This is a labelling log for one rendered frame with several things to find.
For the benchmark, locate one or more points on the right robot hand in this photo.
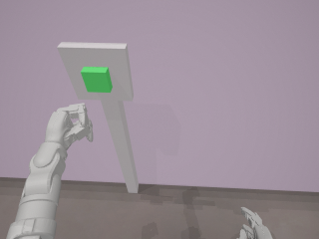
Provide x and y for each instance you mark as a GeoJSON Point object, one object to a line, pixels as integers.
{"type": "Point", "coordinates": [259, 230]}

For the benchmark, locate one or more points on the left robot forearm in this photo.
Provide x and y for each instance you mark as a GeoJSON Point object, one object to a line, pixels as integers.
{"type": "Point", "coordinates": [35, 218]}

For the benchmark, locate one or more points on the button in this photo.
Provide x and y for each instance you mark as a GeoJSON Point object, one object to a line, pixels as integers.
{"type": "Point", "coordinates": [97, 79]}

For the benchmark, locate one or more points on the left robot hand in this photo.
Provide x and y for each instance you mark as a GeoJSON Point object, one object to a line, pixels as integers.
{"type": "Point", "coordinates": [62, 130]}

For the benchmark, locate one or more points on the panel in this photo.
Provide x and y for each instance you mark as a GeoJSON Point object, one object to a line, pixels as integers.
{"type": "Point", "coordinates": [115, 57]}

